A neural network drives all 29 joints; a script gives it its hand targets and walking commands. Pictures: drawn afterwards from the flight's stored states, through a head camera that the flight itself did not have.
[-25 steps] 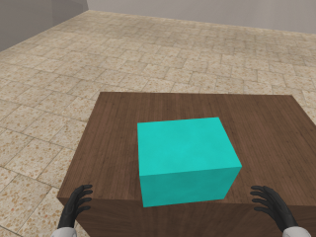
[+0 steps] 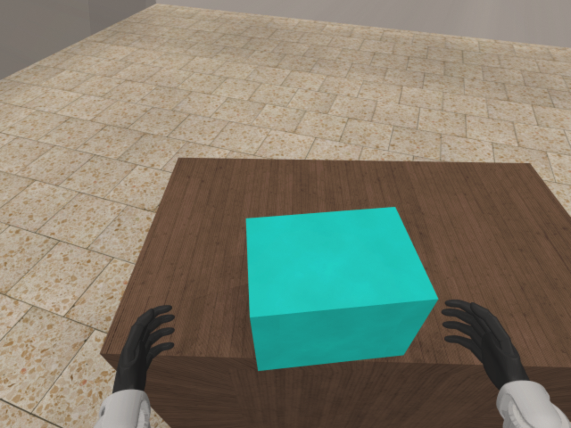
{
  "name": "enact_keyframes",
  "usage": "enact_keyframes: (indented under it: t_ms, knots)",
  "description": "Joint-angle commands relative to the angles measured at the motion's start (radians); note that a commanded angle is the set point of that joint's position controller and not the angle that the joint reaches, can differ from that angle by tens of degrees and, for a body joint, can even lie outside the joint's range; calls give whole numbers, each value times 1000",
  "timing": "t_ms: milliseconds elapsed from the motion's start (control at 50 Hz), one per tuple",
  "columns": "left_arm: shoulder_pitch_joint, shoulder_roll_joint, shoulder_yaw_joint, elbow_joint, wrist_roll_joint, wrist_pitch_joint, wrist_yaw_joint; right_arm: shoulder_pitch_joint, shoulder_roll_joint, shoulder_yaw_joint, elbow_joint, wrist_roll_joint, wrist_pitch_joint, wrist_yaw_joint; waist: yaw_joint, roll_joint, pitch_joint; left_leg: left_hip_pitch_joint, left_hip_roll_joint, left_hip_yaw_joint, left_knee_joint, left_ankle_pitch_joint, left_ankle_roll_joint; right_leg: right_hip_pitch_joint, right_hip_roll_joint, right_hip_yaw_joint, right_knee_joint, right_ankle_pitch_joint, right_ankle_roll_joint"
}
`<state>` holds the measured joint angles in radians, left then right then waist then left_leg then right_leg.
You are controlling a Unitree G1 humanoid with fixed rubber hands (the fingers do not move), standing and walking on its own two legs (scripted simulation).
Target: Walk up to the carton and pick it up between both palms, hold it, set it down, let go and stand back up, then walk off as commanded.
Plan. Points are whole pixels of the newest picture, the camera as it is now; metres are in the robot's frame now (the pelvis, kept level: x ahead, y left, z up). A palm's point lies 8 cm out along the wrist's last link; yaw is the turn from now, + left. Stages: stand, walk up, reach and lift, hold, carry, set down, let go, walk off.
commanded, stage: reach and lift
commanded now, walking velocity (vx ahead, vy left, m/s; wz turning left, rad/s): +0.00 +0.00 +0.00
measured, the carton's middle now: (326, 288) +0.35 -0.06 -0.02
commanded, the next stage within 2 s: none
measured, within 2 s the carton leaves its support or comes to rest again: neither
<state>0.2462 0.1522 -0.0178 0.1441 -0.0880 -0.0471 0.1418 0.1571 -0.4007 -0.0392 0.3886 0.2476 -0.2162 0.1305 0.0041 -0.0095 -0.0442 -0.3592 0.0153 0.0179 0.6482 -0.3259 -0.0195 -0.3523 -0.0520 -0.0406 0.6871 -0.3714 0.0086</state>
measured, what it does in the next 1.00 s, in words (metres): stands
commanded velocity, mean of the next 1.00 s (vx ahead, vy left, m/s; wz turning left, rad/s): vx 0.00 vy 0.00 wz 0.00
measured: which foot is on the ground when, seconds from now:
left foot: down 0.00-1.00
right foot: down 0.00-1.00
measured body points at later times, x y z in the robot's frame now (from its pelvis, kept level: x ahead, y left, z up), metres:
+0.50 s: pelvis -0.01 +0.00 +0.02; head -0.01 -0.01 +0.47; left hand +0.31 +0.20 +0.08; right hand +0.29 -0.25 +0.08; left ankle +0.01 +0.13 -0.72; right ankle -0.01 -0.12 -0.72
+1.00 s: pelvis -0.01 +0.00 +0.02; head +0.03 -0.01 +0.47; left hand +0.38 +0.21 +0.13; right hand +0.37 -0.25 +0.11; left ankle +0.01 +0.13 -0.72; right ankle -0.01 -0.12 -0.72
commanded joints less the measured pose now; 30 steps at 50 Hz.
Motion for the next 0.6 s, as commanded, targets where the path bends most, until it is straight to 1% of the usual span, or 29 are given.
enact_keyframes:
  t_ms: [0,40,120,220,280,320,360,400,480,520,580]
  knots:
    - [-184,109,47,-181,-44,-7,6,-175,-96,-22,-241,51,-29,-36,13,-122,-135,319,-39,23,-253,433,-1,195,72,74,-280,554,-16]
    - [-210,120,72,-181,-46,-2,-1,-208,-107,-11,-244,48,-10,-43,22,-138,-107,309,-40,29,-276,402,4,208,69,74,-291,535,-13]
    - [-259,140,120,-134,-62,31,-18,-250,-112,-2,-229,65,44,-48,39,-137,-82,323,-34,42,-323,333,12,199,64,84,-335,445,-14]
    - [-418,168,159,-63,-101,87,-27,-413,-128,-21,-265,66,93,-49,70,-135,-107,283,-32,57,-353,225,30,180,61,84,-353,295,-11]
    - [-514,181,177,-1,-123,127,-31,-508,-137,-33,-250,60,127,-44,85,-143,-102,244,-28,65,-376,140,42,157,59,83,-364,196,-6]
    - [-553,189,194,38,-128,155,-34,-551,-148,-35,-226,62,150,-42,94,-149,-105,229,-27,68,-384,121,46,155,59,83,-368,176,-1]
    - [-591,196,213,68,-129,186,-38,-586,-155,-29,-189,66,176,-44,98,-147,-112,225,-25,70,-387,130,46,162,61,84,-372,186,2]
    - [-610,198,236,71,-118,216,-42,-606,-165,-24,-147,70,200,-47,101,-136,-126,241,-24,70,-386,161,42,169,64,83,-376,219,3]
    - [-676,212,267,34,-100,269,-50,-661,-187,-21,-75,72,242,-54,88,-113,-174,281,-22,68,-373,234,33,187,71,79,-373,303,6]
    - [-703,216,270,13,-100,289,-56,-696,-192,-17,-69,81,252,-59,84,-103,-200,296,-23,66,-360,277,28,195,75,77,-370,345,7]
    - [-766,233,267,-25,-114,303,-60,-769,-198,-19,-99,96,254,-64,84,-89,-255,304,-26,65,-337,333,22,210,83,70,-357,399,6]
